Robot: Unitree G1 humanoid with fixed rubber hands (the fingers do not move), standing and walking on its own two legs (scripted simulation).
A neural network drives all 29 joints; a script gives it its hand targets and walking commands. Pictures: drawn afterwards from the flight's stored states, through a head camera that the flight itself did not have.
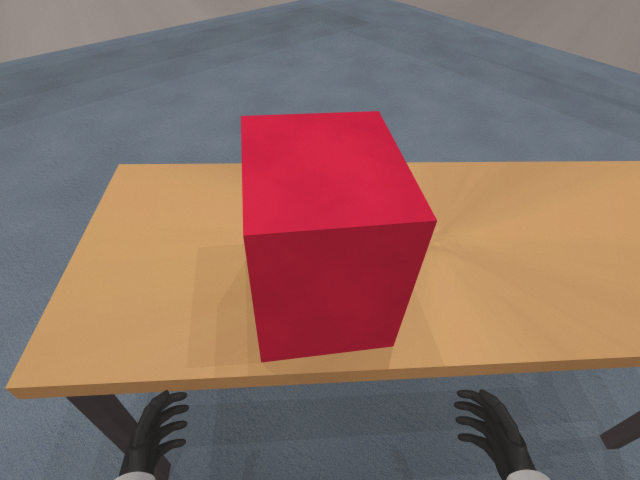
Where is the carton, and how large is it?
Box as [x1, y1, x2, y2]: [241, 111, 436, 362]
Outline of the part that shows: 378,111 241,116 243,237 261,362 393,345 434,228 436,219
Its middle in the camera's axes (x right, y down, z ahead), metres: +0.00 +0.00 +0.62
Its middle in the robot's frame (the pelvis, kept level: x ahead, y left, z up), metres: +0.47 +0.02 +0.04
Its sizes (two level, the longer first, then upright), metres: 0.260 0.218 0.285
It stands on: a table, 0.68 m high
